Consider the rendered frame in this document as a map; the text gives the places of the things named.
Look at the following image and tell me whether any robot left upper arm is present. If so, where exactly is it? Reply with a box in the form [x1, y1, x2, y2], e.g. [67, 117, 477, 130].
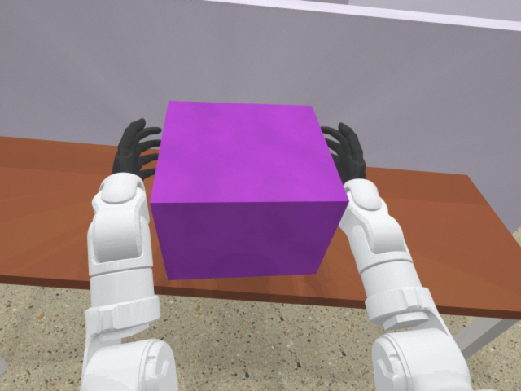
[81, 338, 178, 391]

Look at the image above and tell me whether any robot right forearm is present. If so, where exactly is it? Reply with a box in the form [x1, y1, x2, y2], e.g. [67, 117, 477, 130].
[339, 178, 471, 383]

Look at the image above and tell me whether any carton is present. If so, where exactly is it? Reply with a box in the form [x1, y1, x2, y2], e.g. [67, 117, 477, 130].
[150, 101, 349, 280]

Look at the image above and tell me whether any robot right upper arm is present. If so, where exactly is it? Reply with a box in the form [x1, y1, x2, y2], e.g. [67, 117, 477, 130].
[372, 328, 497, 391]

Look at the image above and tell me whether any robot left hand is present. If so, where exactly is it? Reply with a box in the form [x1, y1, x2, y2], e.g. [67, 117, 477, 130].
[112, 118, 162, 180]

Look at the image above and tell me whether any robot right hand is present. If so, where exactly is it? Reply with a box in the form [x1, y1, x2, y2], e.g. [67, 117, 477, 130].
[321, 122, 367, 185]

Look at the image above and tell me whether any robot left forearm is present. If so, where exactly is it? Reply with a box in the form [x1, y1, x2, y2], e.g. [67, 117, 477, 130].
[80, 173, 160, 391]

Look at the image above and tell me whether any table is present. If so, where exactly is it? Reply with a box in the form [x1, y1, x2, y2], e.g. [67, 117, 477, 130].
[0, 136, 521, 376]

